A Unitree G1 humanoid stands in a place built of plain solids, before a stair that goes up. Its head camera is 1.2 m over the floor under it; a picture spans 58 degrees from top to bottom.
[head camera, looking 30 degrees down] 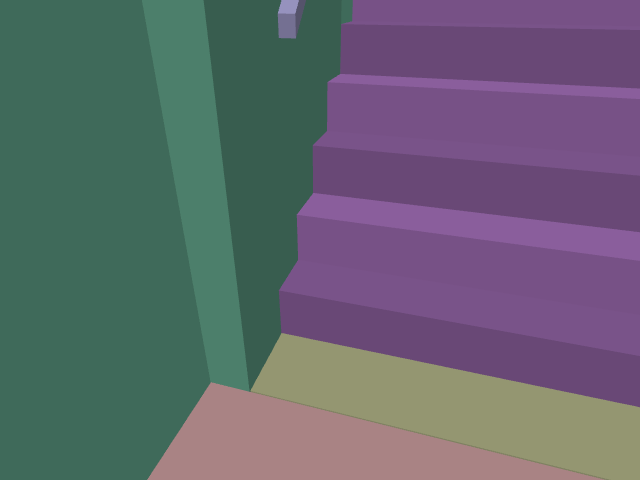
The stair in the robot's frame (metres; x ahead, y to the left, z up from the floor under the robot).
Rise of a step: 0.21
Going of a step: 0.22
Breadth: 1.30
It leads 16 degrees to the right of straight ahead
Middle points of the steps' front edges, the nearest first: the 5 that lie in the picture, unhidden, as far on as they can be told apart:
1.14 -0.47 0.22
1.35 -0.53 0.43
1.57 -0.59 0.64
1.78 -0.66 0.85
2.00 -0.72 1.07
